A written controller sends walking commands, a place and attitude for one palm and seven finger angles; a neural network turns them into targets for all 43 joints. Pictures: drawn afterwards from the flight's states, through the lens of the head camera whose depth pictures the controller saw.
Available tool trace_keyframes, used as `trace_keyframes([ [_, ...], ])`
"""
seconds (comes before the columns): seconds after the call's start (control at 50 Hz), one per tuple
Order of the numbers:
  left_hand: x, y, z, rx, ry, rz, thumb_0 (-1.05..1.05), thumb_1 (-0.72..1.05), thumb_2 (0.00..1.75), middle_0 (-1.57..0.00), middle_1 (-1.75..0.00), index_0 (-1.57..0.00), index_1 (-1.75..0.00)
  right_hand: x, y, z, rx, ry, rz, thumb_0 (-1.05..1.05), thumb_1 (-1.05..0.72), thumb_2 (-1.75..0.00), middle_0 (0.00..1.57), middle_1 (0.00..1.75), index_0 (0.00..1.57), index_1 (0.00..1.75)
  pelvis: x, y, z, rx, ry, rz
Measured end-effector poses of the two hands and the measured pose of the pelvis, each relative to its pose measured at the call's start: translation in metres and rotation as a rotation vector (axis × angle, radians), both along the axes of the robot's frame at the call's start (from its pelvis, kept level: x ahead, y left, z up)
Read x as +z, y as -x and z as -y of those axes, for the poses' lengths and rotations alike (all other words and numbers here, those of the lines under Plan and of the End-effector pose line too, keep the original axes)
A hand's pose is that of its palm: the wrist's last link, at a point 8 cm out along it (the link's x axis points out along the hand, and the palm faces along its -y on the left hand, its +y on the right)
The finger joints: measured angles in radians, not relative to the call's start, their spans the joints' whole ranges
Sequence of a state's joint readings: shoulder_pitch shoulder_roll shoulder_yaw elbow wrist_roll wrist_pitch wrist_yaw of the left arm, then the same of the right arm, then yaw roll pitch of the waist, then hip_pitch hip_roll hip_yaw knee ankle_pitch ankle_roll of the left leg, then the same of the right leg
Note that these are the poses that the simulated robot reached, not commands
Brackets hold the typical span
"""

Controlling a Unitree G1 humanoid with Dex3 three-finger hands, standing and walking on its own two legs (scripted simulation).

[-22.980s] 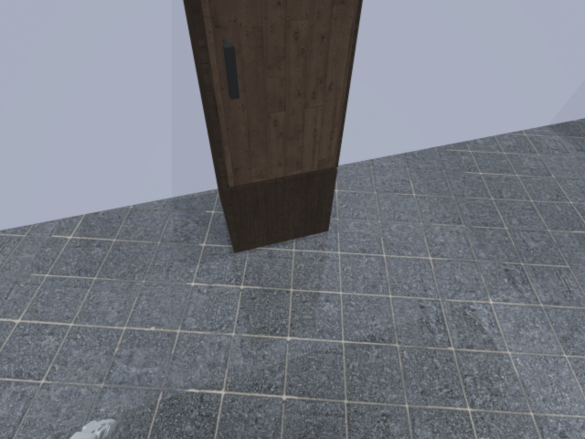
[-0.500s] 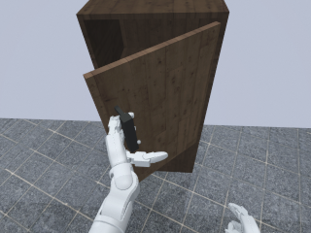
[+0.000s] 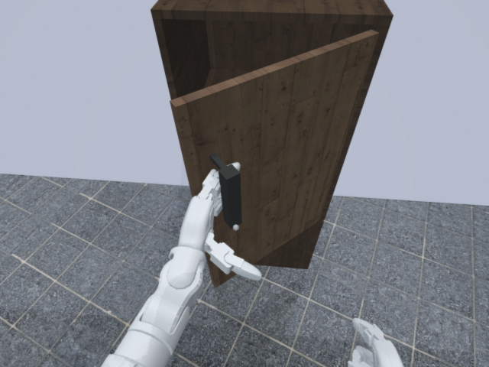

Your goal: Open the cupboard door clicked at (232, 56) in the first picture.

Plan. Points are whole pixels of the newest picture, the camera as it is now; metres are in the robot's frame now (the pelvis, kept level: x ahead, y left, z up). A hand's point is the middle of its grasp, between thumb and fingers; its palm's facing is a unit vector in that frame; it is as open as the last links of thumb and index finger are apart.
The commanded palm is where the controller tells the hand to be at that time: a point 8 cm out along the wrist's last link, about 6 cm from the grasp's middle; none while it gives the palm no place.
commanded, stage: slide the hand sideways off the handle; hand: left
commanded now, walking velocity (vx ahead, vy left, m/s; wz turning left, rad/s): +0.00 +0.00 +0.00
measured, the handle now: (224, 190) +0.38 +0.06 +0.09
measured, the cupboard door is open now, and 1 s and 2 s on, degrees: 40 40 40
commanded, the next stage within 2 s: draw the hand back to the body in 1.02 s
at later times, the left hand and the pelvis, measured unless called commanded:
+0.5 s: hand (215, 249) +0.27 +0.07 +0.08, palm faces -0.07 -1.00 -0.03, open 16.3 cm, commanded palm +0.25 +0.12 +0.08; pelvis +0.02 +0.00 +0.00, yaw -1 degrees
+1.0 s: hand (174, 274) +0.23 +0.12 +0.08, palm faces -0.03 -1.00 -0.06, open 16.3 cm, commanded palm +0.21 +0.17 +0.08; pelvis +0.03 -0.02 +0.00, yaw +0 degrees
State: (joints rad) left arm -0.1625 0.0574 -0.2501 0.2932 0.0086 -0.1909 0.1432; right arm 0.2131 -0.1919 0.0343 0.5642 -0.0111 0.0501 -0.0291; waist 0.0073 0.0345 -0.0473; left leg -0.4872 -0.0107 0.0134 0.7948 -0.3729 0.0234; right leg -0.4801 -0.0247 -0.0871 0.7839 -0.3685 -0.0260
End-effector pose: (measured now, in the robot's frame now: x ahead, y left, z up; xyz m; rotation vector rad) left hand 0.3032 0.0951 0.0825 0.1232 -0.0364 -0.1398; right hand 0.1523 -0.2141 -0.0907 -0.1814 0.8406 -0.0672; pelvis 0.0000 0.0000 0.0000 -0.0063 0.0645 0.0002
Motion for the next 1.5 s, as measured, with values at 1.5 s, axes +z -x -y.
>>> trace_keyframes([
  [1.5, 0.030, 0.102, -0.114, 0.111, 0.049, -0.029, -0.01, -0.50, 0.30, -0.15, -0.30, -0.15, -0.30, 0.034, -0.038, 0.002, 0.023, -0.002, 0.289, 0.02, -0.90, -0.90, 0.20, 0.30, 0.20, 0.30, 0.002, -0.021, 0.001, -0.005, 0.013, 0.020],
])
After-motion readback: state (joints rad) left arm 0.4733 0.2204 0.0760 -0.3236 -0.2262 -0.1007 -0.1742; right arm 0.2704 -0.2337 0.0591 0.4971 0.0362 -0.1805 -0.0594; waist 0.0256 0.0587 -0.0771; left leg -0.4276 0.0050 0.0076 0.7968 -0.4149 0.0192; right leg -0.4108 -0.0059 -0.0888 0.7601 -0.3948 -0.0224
